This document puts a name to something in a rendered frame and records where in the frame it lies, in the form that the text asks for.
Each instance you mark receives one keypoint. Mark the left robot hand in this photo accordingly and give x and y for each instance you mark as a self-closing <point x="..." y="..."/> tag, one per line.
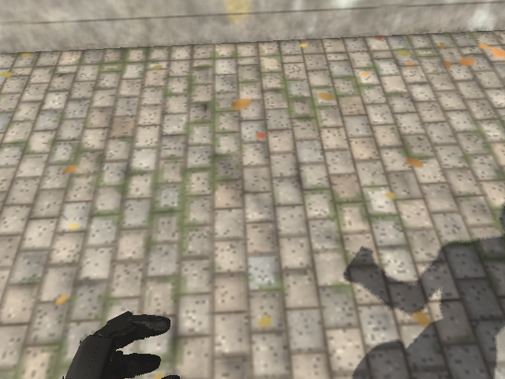
<point x="97" y="358"/>

